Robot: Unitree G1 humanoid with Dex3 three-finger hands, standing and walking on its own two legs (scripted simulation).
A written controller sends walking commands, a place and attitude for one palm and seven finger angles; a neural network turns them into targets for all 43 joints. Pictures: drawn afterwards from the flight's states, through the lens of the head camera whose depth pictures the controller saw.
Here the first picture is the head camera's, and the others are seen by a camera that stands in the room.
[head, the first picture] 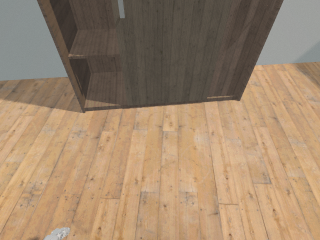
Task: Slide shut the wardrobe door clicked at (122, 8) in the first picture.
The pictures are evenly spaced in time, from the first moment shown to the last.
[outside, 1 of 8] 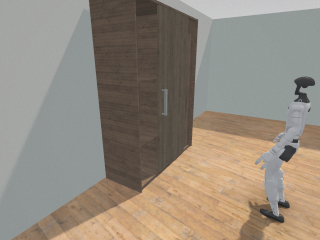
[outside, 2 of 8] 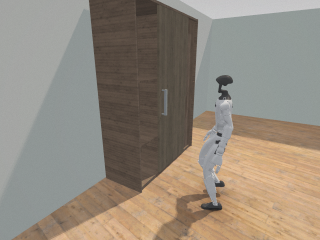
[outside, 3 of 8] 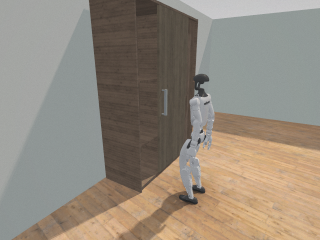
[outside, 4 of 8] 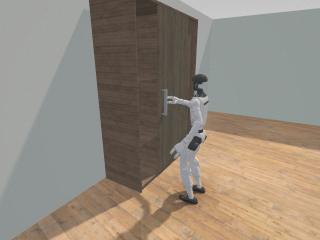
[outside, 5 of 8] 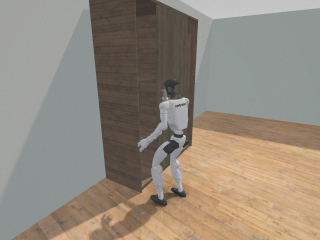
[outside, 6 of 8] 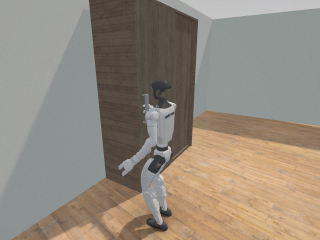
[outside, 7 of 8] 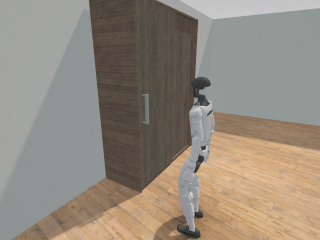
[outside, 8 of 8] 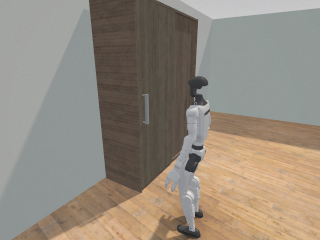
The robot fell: no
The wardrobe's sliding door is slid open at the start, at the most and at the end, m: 0.37 0.37 0.00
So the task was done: yes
